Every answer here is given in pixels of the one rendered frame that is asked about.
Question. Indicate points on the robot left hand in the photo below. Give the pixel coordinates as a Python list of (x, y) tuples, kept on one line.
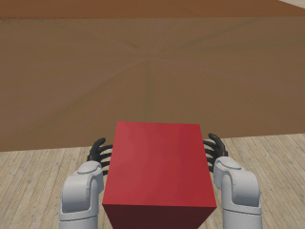
[(95, 152)]

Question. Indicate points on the right robot forearm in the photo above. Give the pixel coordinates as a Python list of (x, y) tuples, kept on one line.
[(240, 195)]

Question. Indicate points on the carton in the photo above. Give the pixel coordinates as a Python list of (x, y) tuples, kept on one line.
[(158, 177)]

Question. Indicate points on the left robot forearm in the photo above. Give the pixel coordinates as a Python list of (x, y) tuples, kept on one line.
[(79, 197)]

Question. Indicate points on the robot right hand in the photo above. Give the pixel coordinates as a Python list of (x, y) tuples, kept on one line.
[(219, 150)]

